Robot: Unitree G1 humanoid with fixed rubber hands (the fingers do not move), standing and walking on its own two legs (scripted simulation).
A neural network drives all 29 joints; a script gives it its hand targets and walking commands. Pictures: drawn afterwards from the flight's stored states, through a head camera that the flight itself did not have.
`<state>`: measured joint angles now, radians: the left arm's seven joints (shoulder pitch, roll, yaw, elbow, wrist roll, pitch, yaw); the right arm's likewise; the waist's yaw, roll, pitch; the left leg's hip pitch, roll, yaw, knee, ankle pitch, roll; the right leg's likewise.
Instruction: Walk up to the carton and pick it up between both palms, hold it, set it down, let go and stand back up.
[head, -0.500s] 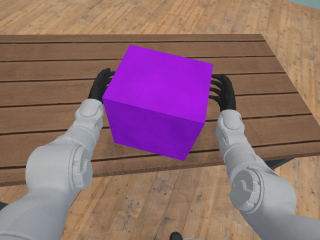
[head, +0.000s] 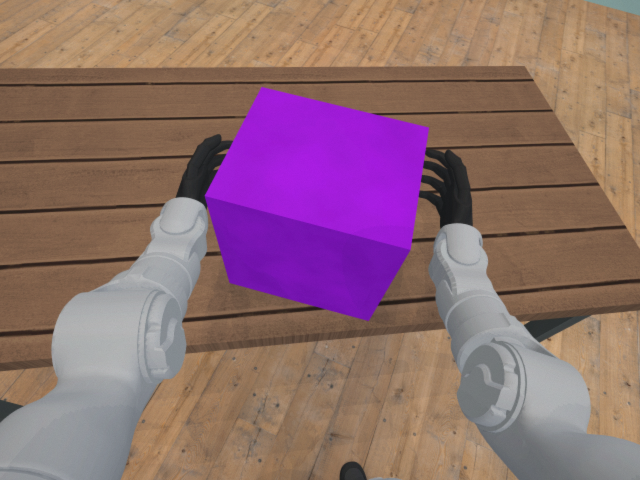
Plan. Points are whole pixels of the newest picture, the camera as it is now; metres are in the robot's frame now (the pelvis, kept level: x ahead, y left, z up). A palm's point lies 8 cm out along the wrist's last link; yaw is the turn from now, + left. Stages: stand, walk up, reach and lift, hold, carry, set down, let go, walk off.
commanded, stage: reach and lift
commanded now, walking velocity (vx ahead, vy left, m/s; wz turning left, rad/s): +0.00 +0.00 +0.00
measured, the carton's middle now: (319, 213) +0.46 -0.05 +0.00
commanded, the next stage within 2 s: none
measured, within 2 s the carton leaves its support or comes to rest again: leaves its support in 0.10 s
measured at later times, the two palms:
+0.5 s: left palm (210, 205) +0.44 +0.09 +0.06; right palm (471, 231) +0.37 -0.23 +0.06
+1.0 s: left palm (205, 192) +0.44 +0.09 +0.09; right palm (476, 216) +0.37 -0.22 +0.08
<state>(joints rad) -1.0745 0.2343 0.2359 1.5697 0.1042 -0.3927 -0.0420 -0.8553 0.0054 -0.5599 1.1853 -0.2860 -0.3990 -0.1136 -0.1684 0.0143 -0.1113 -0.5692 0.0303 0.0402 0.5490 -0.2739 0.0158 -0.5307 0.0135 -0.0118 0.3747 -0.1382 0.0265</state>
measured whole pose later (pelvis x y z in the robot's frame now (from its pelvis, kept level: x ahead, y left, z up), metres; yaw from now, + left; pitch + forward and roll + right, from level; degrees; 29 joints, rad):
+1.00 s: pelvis -0.01 -0.01 +0.00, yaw +0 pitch +14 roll -2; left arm -0.99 0.16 0.17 1.47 0.09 -0.37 0.01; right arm -0.77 0.01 -0.43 1.10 -0.02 -0.33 -0.18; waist -0.14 0.02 -0.18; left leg -0.50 0.03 0.04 0.49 -0.24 0.02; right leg -0.48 0.01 -0.01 0.35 -0.12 0.02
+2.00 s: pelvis -0.03 -0.02 +0.01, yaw +1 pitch -6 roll -1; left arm -0.75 0.10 0.23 0.81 0.10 0.28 -0.01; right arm -0.75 0.01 -0.31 0.90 0.06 0.06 -0.20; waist -0.05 -0.02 -0.03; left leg -0.06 0.03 0.04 0.36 -0.20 0.01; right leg -0.06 0.01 -0.01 0.28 -0.11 0.01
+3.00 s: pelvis -0.03 -0.03 +0.01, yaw +1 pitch -9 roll -1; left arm -0.70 0.01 0.29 0.39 0.24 0.63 0.00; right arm -0.81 -0.04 -0.26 0.84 0.12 0.17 -0.16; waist -0.04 -0.03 0.02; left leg 0.01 0.02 0.04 0.34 -0.19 0.01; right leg 0.00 0.01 -0.01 0.27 -0.10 0.00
